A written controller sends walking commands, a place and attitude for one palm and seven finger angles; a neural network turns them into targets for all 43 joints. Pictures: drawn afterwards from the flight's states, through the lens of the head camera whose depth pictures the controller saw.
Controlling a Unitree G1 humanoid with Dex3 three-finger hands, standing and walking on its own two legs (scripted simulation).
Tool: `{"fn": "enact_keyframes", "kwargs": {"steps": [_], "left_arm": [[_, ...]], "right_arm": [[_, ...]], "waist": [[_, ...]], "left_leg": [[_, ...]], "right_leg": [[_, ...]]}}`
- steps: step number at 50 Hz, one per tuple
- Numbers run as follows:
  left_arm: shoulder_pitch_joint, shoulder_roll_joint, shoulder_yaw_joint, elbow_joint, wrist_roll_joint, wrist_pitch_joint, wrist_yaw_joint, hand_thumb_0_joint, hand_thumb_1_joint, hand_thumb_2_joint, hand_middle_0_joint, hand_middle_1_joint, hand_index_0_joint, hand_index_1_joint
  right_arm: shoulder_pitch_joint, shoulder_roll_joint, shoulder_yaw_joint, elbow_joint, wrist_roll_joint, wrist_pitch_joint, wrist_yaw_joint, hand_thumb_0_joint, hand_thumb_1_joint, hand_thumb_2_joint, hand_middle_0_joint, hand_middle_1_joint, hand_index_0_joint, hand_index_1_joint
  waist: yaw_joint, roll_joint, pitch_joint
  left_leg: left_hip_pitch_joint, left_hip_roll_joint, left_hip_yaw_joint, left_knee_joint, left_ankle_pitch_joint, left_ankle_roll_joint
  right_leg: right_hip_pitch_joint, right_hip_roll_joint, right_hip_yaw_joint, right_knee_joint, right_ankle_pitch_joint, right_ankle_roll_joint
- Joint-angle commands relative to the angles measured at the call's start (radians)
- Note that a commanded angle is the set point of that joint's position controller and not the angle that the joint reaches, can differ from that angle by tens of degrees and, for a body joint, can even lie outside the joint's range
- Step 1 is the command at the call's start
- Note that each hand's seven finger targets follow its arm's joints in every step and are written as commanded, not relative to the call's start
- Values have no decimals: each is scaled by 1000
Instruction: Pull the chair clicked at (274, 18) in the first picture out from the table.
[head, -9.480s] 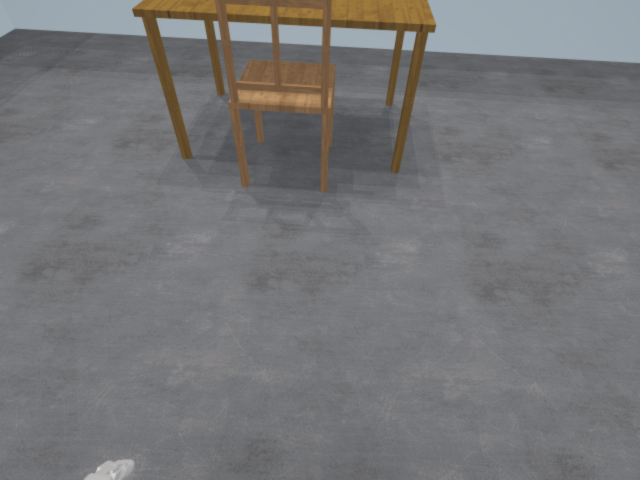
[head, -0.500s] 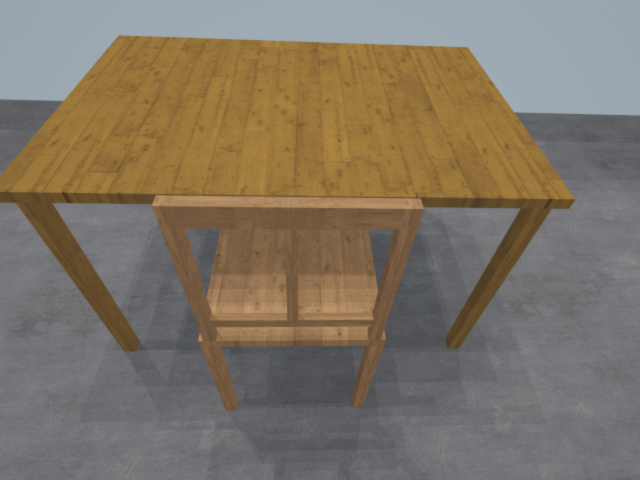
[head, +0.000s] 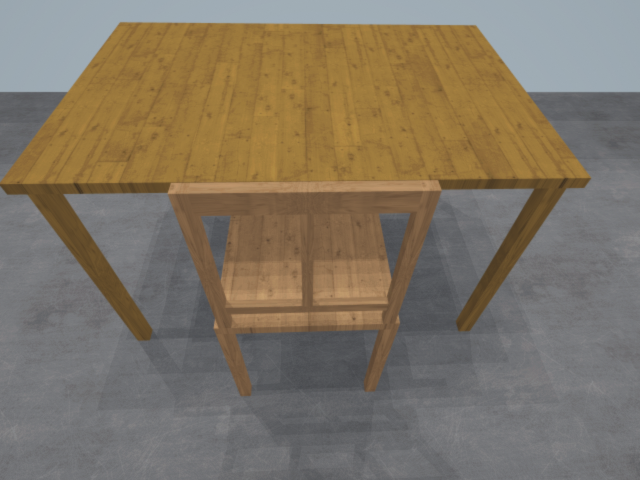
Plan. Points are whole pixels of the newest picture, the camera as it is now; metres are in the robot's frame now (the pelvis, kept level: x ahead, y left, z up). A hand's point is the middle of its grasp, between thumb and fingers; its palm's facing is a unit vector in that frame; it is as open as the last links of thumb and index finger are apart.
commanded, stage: look again from close up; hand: left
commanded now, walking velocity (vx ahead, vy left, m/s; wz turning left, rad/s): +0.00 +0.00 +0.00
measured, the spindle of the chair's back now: (307, 262) +0.49 +0.05 -0.10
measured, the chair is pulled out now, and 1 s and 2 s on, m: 0.00 0.00 0.00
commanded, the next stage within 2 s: shuffle to correct the standing spot in 1.12 s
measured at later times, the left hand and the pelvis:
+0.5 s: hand out of the picture -0.02 +0.11 -0.17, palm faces +0.05 -0.99 -0.16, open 7.3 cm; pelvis +0.01 -0.04 +0.00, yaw +1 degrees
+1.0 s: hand out of the picture +0.00 +0.10 -0.17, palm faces +0.07 -0.98 -0.19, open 7.3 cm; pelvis +0.03 -0.06 +0.00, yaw +1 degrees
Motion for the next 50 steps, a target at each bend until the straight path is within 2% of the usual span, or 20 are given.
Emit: {"fn": "enact_keyframes", "kwargs": {"steps": [1, 2, 3, 4, 6, 8, 11, 15, 16, 17, 21, 24, 29, 31, 33, 37, 45, 47, 50], "left_arm": [[121, 75, 10, 9, -6, -17, 11, 0, 900, 900, -200, -300, -200, -300], [116, 81, 7, 8, -8, -21, 9, 0, 900, 900, -200, -300, -200, -300], [97, 72, 5, 11, -9, -33, 8, 0, 900, 900, -200, -300, -200, -300], [86, 64, 1, 11, -11, -38, 8, 0, 900, 900, -200, -300, -200, -300], [93, 61, -3, 13, -13, -41, 10, 0, 900, 900, -200, -300, -200, -300], [106, 54, -5, 20, -13, -43, 11, 0, 900, 900, -200, -300, -200, -300], [124, 57, -6, 31, -12, -41, 11, 0, 900, 900, -200, -300, -200, -300], [145, 47, -8, 42, -14, -43, 11, 0, 900, 900, -200, -300, -200, -300], [149, 51, -8, 41, -13, -43, 12, 0, 900, 900, -200, -300, -200, -300], [152, 45, -10, 46, -14, -44, 11, 0, 900, 900, -200, -300, -200, -300], [164, 41, -9, 48, -13, -46, 13, 0, 900, 900, -200, -300, -200, -300], [173, 34, -9, 53, -14, -46, 13, 0, 900, 900, -200, -300, -200, -300], [182, 32, -7, 57, -13, -47, 14, 0, 900, 900, -200, -300, -200, -300], [192, 35, -4, 56, -12, -47, 16, 0, 900, 900, -200, -300, -200, -300], [196, 35, -4, 60, -12, -46, 17, 0, 900, 900, -200, -300, -200, -300], [194, 37, -3, 58, -12, -42, 17, 0, 900, 900, -200, -300, -200, -300], [202, 43, 3, 59, -12, -42, 20, 0, 900, 900, -200, -300, -200, -300], [210, 45, 4, 59, -11, -40, 20, 0, 900, 900, -200, -300, -200, -300], [203, 45, 5, 58, -12, -39, 19, 0, 900, 900, -200, -300, -200, -300]], "right_arm": [[39, -85, -14, -25, 5, -10, -1, 0, -900, -900, 200, 300, 200, 300], [47, -79, -10, -24, 1, -13, 2, 0, -900, -900, 200, 300, 200, 300], [51, -76, -9, -16, -4, -12, 1, 0, -900, -900, 200, 300, 200, 300], [59, -85, -7, -8, -5, -13, 1, 0, -900, -900, 200, 300, 200, 300], [60, -88, -3, -1, 0, -14, 2, 0, -900, -900, 200, 300, 200, 300], [55, -95, 2, 8, -1, -16, 1, 0, -900, -900, 200, 300, 200, 300], [48, -93, 6, 16, 2, -11, 0, 0, -900, -900, 200, 300, 200, 300], [51, -91, 10, 23, 0, -12, -3, 0, -900, -900, 200, 300, 200, 300], [48, -87, 10, 25, 3, -10, -3, 0, -900, -900, 200, 300, 200, 300], [44, -90, 10, 23, 1, -10, -4, 0, -900, -900, 200, 300, 200, 300], [45, -83, 11, 27, 2, -8, -6, 0, -900, -900, 200, 300, 200, 300], [43, -79, 11, 27, 0, -8, -8, 0, -900, -900, 200, 300, 200, 300], [47, -82, 13, 26, 0, -9, -11, 0, -900, -900, 200, 300, 200, 300], [44, -78, 12, 24, 3, -10, -13, 0, -900, -900, 200, 300, 200, 300], [41, -80, 13, 22, 2, -9, -15, 0, -900, -900, 200, 300, 200, 300], [42, -82, 13, 20, 1, -3, -16, 0, -900, -900, 200, 300, 200, 300], [47, -85, 15, 16, 1, -5, -21, 0, -900, -900, 200, 300, 200, 300], [38, -84, 14, 11, 3, -4, -22, 0, -900, -900, 200, 300, 200, 300], [44, -87, 15, 11, 2, -3, -23, 0, -900, -900, 200, 300, 200, 300]], "waist": [[12, 37, 44], [4, 45, 36], [-4, -33, 25], [-9, -47, 18], [-5, -38, 21], [-1, -2, 23], [5, 19, 59], [6, 43, 42], [10, 28, 57], [8, 41, 55], [10, 23, 52], [10, 34, 62], [11, 30, 39], [17, 8, 40], [17, 16, 37], [16, 15, 68], [20, 8, 31], [24, 0, 46], [21, 23, 40]], "left_leg": [[-19, 156, -188, -78, -90, -60], [38, 137, -166, -60, -58, -70], [65, 140, -143, -22, 21, -67], [82, 146, -139, -9, 68, -66], [92, 157, -142, -18, 95, -61], [95, 162, -146, -21, 121, -60], [85, 162, -144, -29, 86, -58], [98, 162, -145, -17, 108, -57], [89, 161, -140, -18, 91, -59], [93, 160, -140, -11, 101, -60], [92, 161, -136, -5, 97, -61], [91, 157, -132, 1, 92, -64], [95, 161, -126, 14, 126, -65], [91, 160, -121, 20, 128, -63], [88, 157, -115, 32, 133, -65], [76, 156, -112, 28, 102, -69], [90, 160, -103, 53, 151, -64], [83, 157, -99, 55, 139, -65], [93, 160, -103, 52, 142, -65]], "right_leg": [[1, -89, 113, -223, 84, -53], [-53, -112, 129, -218, 72, -65], [-64, -102, 133, -220, 139, -67], [-55, -103, 126, -215, 200, -66], [-46, -88, 106, -206, 235, -56], [-39, -82, 101, -195, 250, -52], [-49, -71, 94, -213, 190, -48], [-36, -69, 101, -207, 217, -50], [-38, -68, 97, -218, 201, -48], [-40, -71, 102, -217, 218, -50], [-29, -67, 98, -221, 231, -47], [-36, -71, 102, -226, 230, -47], [-6, -71, 94, -209, 322, -41], [8, -69, 88, -208, 364, -28], [16, -76, 93, -203, 419, -20], [1, -74, 93, -213, 379, -17], [47, -75, 85, -190, 516, -2], [43, -75, 86, -194, 529, 7], [42, -73, 86, -190, 502, -3]]}}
